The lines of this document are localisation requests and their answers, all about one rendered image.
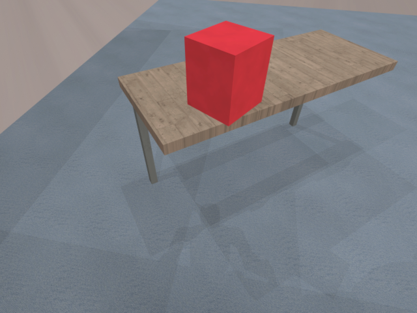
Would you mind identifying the carton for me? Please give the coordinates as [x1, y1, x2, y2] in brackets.
[184, 21, 274, 126]

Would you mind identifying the table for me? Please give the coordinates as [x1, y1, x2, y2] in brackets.
[118, 29, 398, 184]

